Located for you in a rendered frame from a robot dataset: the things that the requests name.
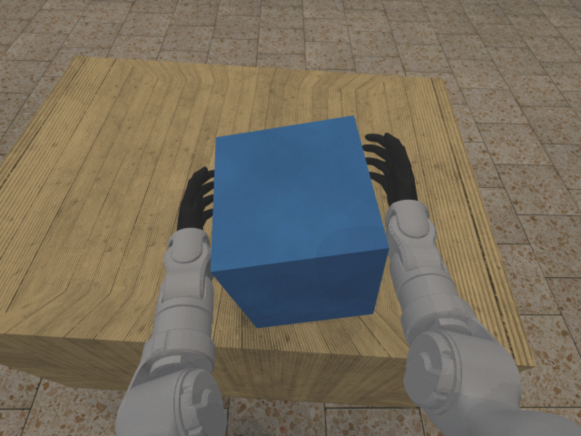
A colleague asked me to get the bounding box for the right robot forearm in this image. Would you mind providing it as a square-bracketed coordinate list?
[385, 200, 522, 400]

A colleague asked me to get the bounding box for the carton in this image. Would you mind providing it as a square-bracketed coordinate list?
[211, 115, 389, 328]

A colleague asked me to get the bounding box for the right robot hand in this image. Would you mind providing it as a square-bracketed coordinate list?
[362, 133, 418, 207]

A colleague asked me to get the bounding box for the left robot forearm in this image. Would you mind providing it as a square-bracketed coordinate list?
[115, 228, 215, 436]

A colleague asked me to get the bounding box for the robot right upper arm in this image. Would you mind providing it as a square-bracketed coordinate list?
[403, 329, 581, 436]

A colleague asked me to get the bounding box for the robot left upper arm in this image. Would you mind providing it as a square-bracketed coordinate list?
[116, 367, 228, 436]

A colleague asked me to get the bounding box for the pedestal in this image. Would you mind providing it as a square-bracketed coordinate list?
[0, 56, 537, 408]

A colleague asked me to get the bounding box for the left robot hand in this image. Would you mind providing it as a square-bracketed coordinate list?
[177, 166, 214, 231]

